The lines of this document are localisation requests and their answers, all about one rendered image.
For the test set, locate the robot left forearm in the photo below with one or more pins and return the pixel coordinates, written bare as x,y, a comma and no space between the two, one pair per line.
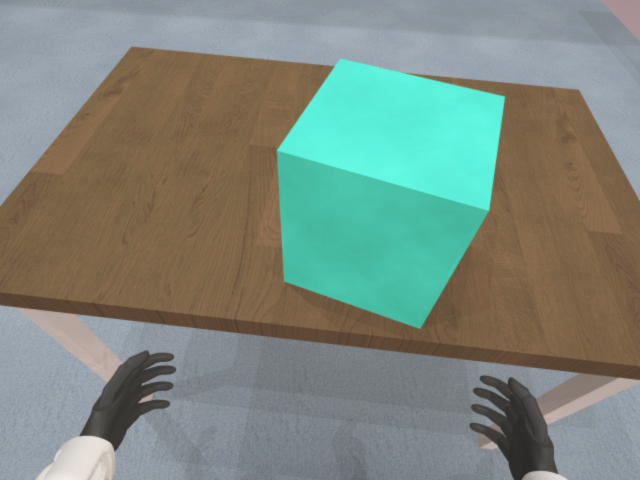
82,458

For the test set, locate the carton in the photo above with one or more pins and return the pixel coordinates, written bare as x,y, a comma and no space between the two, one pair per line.
384,181

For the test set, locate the table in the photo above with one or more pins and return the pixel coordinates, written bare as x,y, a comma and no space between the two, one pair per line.
159,203

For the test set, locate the left robot hand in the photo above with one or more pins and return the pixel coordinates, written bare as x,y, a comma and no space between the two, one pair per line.
118,406

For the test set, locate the right robot hand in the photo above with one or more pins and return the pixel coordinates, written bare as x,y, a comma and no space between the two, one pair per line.
527,446

